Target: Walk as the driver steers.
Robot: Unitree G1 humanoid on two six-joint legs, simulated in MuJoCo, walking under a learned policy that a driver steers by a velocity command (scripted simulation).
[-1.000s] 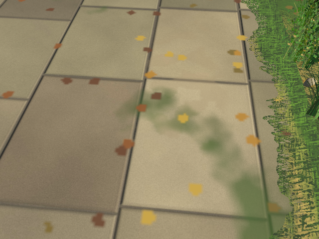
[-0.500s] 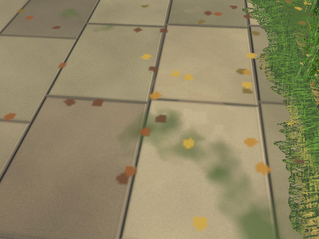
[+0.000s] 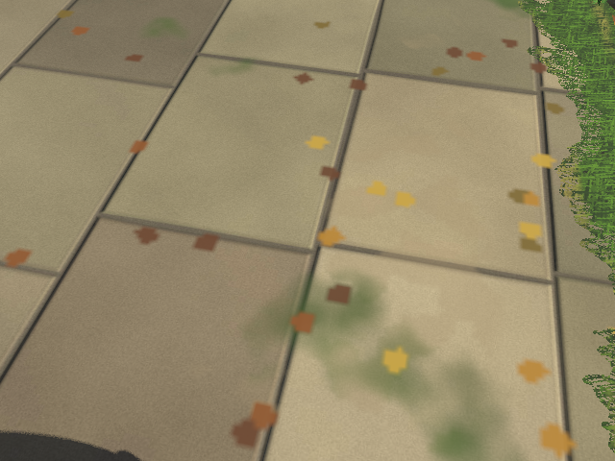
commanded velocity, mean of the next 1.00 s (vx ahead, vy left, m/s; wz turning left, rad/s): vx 0.50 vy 0.00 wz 0.16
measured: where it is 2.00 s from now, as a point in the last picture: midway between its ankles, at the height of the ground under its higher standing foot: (292, 264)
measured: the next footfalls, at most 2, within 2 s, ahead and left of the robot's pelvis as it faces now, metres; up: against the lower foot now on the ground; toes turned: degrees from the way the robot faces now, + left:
right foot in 0.24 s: +0.31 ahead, -0.14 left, +0.00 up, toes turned +13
left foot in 0.74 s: +0.50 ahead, +0.17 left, +0.00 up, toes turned +15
